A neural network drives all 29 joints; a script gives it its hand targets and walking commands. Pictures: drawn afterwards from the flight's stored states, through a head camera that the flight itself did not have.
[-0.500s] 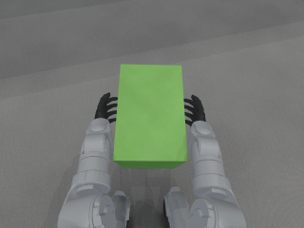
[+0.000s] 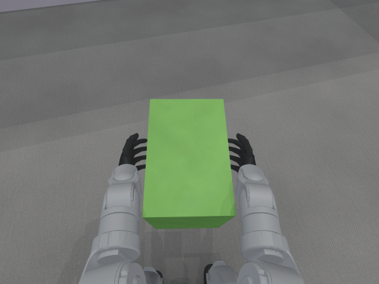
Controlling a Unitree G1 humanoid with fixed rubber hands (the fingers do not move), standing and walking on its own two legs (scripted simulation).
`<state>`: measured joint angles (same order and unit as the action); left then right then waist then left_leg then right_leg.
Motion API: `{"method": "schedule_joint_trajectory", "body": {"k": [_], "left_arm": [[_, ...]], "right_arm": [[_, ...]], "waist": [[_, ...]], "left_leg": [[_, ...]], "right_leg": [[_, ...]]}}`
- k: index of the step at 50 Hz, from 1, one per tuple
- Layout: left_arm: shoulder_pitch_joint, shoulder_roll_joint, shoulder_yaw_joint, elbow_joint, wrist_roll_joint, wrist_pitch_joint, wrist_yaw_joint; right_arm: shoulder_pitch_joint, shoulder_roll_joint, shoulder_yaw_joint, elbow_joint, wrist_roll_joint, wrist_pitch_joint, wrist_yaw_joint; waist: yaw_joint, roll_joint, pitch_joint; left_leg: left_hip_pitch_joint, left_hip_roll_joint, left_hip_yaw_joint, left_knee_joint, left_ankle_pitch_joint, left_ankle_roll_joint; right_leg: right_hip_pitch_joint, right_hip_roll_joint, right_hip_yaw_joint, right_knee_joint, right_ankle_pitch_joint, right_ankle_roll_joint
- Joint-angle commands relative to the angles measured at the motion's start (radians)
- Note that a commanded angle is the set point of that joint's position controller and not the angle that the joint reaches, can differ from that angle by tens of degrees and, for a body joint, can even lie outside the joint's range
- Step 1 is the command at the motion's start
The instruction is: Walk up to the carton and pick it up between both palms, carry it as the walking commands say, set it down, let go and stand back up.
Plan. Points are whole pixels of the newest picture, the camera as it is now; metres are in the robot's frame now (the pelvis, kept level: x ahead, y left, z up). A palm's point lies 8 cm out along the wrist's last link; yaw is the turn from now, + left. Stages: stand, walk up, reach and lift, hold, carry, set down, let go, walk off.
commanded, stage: reach and lift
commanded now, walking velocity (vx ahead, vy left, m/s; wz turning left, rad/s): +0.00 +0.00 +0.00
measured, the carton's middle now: (187, 168) +0.38 -0.01 -0.08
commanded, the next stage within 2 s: hold in 1.88 s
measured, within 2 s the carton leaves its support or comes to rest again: neither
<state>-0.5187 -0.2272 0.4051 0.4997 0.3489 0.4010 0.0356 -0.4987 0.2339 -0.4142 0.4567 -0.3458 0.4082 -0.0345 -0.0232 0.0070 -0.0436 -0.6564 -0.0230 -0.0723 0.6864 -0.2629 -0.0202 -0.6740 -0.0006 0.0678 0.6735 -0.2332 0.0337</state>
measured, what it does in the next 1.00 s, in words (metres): stands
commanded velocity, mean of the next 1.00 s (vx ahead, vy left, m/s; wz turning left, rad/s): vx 0.00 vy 0.00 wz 0.00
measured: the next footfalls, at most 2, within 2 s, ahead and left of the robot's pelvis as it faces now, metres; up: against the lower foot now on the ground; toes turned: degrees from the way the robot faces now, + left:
none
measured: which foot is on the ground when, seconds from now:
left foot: down 0.00-1.00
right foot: down 0.00-1.00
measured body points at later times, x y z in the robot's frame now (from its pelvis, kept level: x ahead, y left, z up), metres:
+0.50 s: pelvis +0.02 +0.00 +0.03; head +0.01 +0.00 +0.48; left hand +0.35 +0.12 +0.05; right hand +0.35 -0.14 +0.06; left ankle +0.04 +0.13 -0.71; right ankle +0.05 -0.14 -0.71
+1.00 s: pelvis +0.01 +0.00 +0.03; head -0.03 +0.00 +0.48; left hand +0.34 +0.13 +0.08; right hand +0.34 -0.14 +0.08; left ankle +0.04 +0.13 -0.71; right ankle +0.05 -0.14 -0.71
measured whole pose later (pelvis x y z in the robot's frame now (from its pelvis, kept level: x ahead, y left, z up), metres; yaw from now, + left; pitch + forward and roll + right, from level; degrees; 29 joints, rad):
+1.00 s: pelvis +0.01 +0.00 +0.03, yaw +0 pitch -8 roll +0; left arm -0.43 -0.21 0.29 0.40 0.35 0.73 0.03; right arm -0.43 0.21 -0.29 0.38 -0.35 0.74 -0.03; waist -0.01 0.01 0.04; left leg -0.06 -0.01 -0.08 0.40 -0.20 -0.01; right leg -0.07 -0.01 0.06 0.38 -0.17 0.03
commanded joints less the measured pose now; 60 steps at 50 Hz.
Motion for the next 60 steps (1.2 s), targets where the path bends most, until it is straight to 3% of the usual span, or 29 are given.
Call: {"method": "schedule_joint_trajectory", "body": {"k": [1,22,31,37,60], "left_arm": [[-0.519,-0.977,-0.583,0.079,-0.173,-0.016,-0.273],[-0.423,-0.970,-0.608,-0.024,-0.225,0.123,-0.266],[-0.418,-0.962,-0.637,-0.104,-0.267,0.214,-0.265],[-0.445,-0.947,-0.615,-0.110,-0.271,0.264,-0.267],[-0.460,-0.960,-0.609,-0.131,-0.274,0.281,-0.262]], "right_arm": [[-0.487,1.011,0.579,0.106,0.167,-0.002,0.256],[-0.378,0.996,0.585,0.015,0.216,0.143,0.241],[-0.373,0.996,0.626,-0.067,0.263,0.241,0.239],[-0.395,0.979,0.605,-0.063,0.263,0.287,0.238],[-0.431,0.982,0.605,-0.069,0.262,0.288,0.242]], "waist": [[-0.002,-0.010,-0.533],[-0.004,-0.006,-0.323],[0.002,-0.010,-0.226],[0.000,-0.009,-0.155],[0.017,-0.003,-0.200]], "left_leg": [[0.260,-0.099,0.014,-0.122,0.192,0.017],[0.508,-0.087,0.002,-0.306,0.202,0.014],[0.562,-0.077,-0.003,-0.354,0.158,0.020],[0.567,-0.070,-0.001,-0.377,0.100,0.021],[0.585,-0.067,0.012,-0.366,0.154,0.006]], "right_leg": [[0.375,0.112,-0.021,-0.091,0.210,-0.017],[0.631,0.100,-0.017,-0.267,0.242,-0.021],[0.687,0.090,-0.020,-0.315,0.194,-0.016],[0.689,0.082,-0.022,-0.339,0.133,-0.018],[0.714,0.086,-0.014,-0.340,0.162,-0.027]]}}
